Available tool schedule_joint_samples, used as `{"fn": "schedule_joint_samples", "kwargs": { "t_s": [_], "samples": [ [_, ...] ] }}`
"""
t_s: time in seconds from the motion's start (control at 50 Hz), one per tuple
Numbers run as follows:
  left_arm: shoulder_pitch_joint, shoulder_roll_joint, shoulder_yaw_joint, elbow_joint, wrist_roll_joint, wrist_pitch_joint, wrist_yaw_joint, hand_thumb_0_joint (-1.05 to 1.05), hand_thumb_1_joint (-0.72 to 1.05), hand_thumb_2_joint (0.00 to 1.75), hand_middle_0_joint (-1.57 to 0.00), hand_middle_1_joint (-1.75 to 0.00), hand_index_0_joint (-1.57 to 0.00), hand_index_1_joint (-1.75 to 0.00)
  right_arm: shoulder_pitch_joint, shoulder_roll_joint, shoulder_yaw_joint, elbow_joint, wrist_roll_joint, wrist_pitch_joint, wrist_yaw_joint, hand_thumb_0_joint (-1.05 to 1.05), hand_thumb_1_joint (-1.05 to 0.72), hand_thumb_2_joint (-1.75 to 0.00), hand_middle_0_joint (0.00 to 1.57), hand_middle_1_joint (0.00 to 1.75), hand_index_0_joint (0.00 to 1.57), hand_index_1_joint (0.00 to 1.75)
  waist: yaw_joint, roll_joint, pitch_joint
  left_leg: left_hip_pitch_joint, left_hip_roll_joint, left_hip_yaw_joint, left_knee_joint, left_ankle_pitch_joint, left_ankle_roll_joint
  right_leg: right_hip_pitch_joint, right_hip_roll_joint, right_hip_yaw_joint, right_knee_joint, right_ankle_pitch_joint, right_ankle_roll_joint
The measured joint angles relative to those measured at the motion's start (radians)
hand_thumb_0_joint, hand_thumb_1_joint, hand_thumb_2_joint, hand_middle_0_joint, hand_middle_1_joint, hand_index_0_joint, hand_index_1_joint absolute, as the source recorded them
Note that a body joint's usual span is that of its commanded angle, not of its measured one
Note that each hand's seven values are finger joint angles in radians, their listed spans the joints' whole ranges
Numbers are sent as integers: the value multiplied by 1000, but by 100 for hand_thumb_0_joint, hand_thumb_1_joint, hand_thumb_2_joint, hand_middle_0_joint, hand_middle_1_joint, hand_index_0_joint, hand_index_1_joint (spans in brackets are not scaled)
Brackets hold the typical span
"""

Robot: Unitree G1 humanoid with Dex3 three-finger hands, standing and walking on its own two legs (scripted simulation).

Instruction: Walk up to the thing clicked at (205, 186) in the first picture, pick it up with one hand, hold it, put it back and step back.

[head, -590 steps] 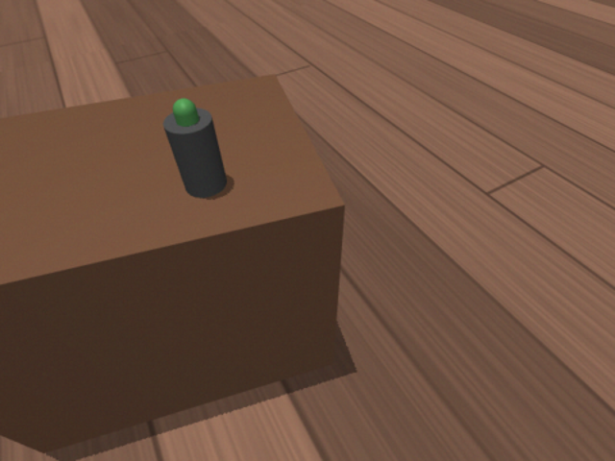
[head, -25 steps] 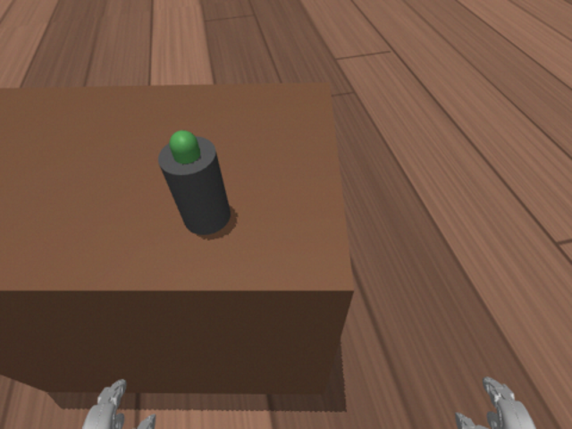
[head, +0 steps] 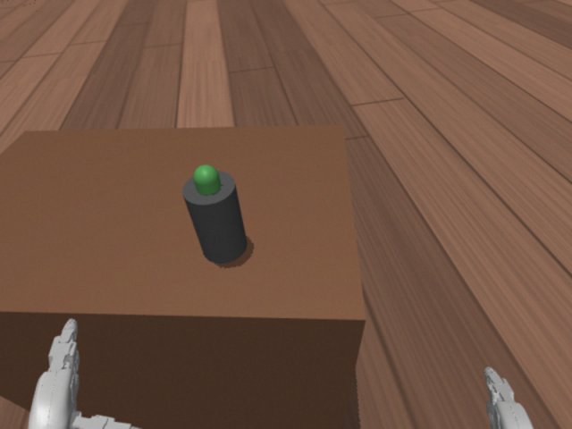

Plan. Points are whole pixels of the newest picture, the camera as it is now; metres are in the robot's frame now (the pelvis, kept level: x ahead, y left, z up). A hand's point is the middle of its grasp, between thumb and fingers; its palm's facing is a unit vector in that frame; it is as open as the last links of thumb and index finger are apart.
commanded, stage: rise first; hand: left
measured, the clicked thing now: (215, 210) +0.46 +0.15 +0.06
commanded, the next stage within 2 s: go down in 1.12 s
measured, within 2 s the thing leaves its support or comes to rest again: neither
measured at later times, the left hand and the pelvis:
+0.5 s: hand (66, 395) +0.16 +0.26 +0.09, palm faces +0.35 -0.84 -0.42, open 17.5 cm; pelvis -0.02 -0.01 +0.00, yaw +1 degrees
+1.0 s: hand (54, 377) +0.17 +0.25 +0.13, palm faces +0.35 -0.83 -0.44, open 17.5 cm; pelvis -0.02 +0.00 +0.00, yaw +1 degrees
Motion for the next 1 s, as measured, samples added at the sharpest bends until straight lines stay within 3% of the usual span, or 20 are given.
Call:
{"fn": "schedule_joint_samples", "kwargs": {
  "t_s": [0.28,0.6,1.0],
  "samples": [
    [68,14,60,-204,2,-71,-30,-1,-52,3,-5,-3,-3,-5,-18,-14,-55,71,-14,1,11,-1,54,-2,5,5,5,5,14,15,41,11,1,-9,1,15,-3,10,2,-9,11,6,-5],
    [68,36,116,-271,6,-162,-43,-1,-52,2,-5,-2,-4,-4,-46,-9,-77,137,-15,-32,9,-1,56,-2,5,5,6,5,27,16,44,8,-1,-22,-3,33,-7,5,-1,-21,24,10,-9],
    [87,46,131,-360,11,-243,-50,-1,-53,4,-5,-3,-5,-4,-39,-6,-86,132,-11,-56,18,-1,55,-4,6,5,6,5,28,16,45,7,-7,-16,0,25,-2,3,-6,-16,24,5,-3]
  ]
}}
